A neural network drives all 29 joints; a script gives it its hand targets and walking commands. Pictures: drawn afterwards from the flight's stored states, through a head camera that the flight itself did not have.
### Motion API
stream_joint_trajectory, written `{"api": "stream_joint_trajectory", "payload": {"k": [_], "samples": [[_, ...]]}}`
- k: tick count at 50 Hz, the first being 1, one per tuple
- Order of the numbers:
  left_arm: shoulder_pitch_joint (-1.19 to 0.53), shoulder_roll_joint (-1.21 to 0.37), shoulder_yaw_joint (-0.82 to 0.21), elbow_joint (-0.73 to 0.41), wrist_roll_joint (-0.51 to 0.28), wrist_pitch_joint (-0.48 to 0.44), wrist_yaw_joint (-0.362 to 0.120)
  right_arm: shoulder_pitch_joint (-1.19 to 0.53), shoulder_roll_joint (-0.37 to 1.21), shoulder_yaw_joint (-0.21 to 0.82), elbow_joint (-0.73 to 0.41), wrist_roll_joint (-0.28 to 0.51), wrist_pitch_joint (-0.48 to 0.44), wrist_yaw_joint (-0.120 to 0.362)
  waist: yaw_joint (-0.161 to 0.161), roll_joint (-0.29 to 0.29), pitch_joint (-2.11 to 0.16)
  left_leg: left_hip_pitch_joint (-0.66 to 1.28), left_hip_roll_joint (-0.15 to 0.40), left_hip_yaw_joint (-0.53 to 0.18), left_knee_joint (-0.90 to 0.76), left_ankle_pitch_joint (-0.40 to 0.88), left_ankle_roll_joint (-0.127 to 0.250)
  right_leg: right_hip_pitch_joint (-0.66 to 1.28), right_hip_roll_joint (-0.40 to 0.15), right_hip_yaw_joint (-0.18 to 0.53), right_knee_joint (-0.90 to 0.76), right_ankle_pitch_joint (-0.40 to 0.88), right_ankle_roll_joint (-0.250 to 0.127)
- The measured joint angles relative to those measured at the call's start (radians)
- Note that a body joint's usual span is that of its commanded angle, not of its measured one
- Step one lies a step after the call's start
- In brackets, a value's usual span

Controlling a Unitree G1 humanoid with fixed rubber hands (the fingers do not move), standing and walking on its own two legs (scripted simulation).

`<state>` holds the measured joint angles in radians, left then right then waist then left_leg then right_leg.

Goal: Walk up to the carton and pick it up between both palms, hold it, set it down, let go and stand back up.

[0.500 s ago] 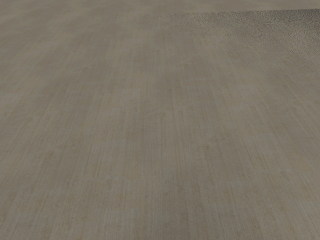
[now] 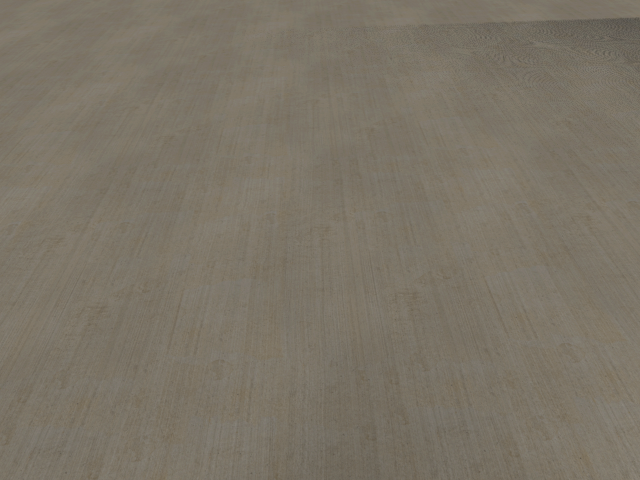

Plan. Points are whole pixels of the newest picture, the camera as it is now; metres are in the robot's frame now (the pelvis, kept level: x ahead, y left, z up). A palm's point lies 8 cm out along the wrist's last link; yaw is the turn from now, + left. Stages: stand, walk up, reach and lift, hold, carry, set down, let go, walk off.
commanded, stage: stand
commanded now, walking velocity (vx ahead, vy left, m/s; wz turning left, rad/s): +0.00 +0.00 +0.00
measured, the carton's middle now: out of the picture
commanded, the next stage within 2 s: walk up in 1.88 s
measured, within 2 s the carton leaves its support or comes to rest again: neither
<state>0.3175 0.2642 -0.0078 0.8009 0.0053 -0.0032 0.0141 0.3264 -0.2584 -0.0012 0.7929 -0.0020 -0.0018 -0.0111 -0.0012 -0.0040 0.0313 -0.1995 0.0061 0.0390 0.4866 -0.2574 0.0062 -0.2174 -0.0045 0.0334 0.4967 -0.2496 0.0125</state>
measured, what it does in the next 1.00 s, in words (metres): stands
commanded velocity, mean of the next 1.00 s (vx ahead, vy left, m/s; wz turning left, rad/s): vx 0.00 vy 0.00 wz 0.00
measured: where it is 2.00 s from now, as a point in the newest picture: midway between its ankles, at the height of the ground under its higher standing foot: outside the picture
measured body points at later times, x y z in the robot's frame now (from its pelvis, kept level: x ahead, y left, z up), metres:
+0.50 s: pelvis +0.00 +0.00 +0.00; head +0.01 +0.00 +0.45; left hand +0.06 +0.26 -0.13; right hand +0.05 -0.26 -0.13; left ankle +0.00 +0.11 -0.74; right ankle +0.01 -0.13 -0.74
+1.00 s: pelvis +0.00 +0.00 +0.00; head +0.01 +0.00 +0.45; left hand +0.05 +0.26 -0.14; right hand +0.04 -0.26 -0.13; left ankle +0.00 +0.11 -0.74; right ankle +0.01 -0.13 -0.74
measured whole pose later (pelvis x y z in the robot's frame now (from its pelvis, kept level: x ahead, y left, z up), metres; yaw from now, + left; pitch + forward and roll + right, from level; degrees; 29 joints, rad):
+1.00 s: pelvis +0.00 +0.00 +0.00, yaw +0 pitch -2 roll +0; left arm 0.32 0.25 -0.01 0.90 0.00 0.00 0.03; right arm 0.33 -0.24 0.00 0.88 0.00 0.00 -0.02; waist 0.00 0.00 0.03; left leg -0.18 0.00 0.04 0.45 -0.24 0.01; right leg -0.20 -0.01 0.04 0.46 -0.23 0.01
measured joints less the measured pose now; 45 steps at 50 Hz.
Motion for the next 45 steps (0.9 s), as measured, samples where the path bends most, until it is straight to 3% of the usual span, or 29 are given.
{"api": "stream_joint_trajectory", "payload": {"k": [45], "samples": [[0.003,-0.011,-0.002,0.087,-0.002,-0.001,0.011,0.005,0.012,-0.001,0.081,0.002,-0.002,-0.01,0.0,-0.001,-0.001,0.022,-0.001,0.003,-0.037,0.014,0.001,0.02,-0.001,0.003,-0.035,0.014,0.002]]}}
